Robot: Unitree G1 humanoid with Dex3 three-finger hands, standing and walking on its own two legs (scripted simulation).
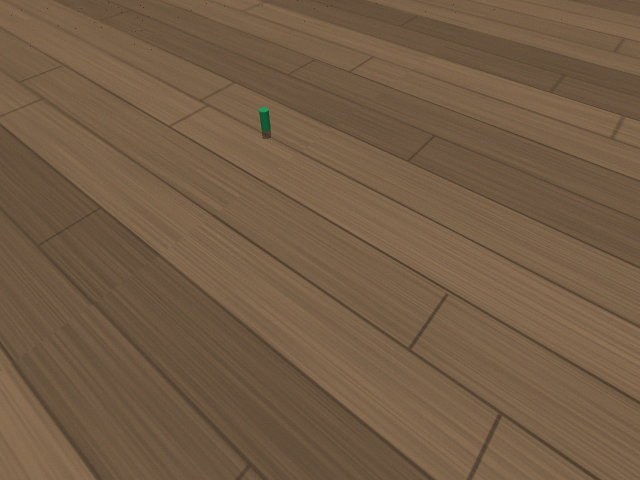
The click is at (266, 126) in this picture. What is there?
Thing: squat round
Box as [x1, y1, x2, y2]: [259, 107, 270, 131]
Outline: 262,107 259,109 262,130 266,131 270,128 268,109
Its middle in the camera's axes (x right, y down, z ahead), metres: -0.30 -0.61 +2.12
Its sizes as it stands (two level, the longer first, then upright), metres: 0.050 0.050 0.120
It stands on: the floor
